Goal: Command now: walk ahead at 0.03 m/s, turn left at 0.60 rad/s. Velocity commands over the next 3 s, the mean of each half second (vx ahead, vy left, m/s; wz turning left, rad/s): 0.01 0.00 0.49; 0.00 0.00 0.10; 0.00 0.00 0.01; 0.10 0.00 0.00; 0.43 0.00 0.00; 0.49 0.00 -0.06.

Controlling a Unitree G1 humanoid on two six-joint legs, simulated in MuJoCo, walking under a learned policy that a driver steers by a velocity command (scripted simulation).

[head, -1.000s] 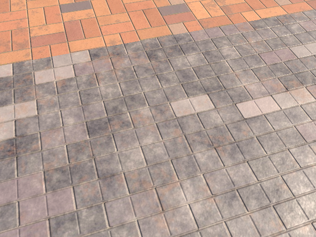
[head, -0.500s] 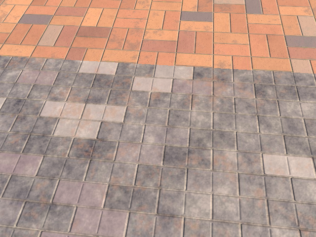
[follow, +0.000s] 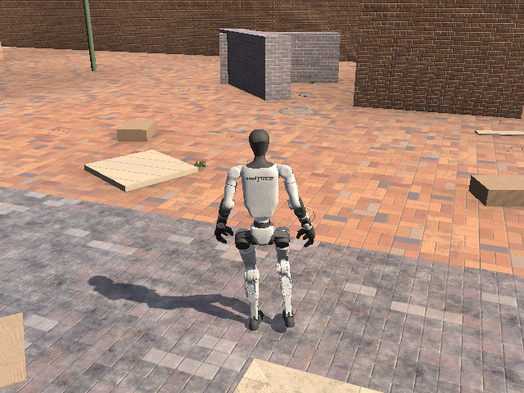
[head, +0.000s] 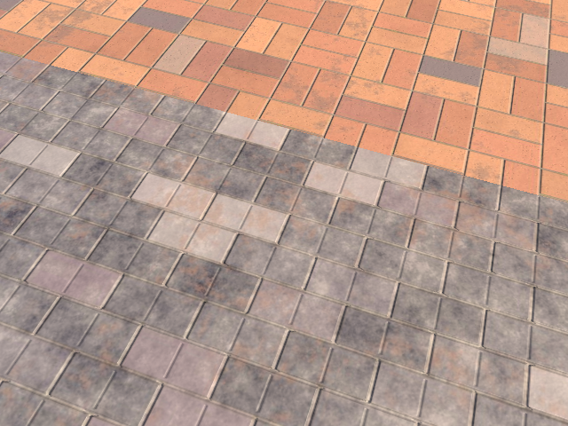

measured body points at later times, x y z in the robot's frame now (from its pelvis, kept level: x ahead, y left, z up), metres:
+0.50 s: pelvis +0.01 -0.05 +0.01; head +0.04 -0.06 +0.45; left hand +0.05 +0.24 -0.10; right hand +0.19 -0.29 -0.13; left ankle -0.05 +0.08 -0.69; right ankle +0.03 -0.14 -0.74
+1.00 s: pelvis +0.00 -0.03 +0.01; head +0.00 -0.02 +0.46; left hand -0.03 +0.24 -0.14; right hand +0.15 -0.25 -0.13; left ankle -0.05 +0.06 -0.74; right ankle +0.03 -0.14 -0.74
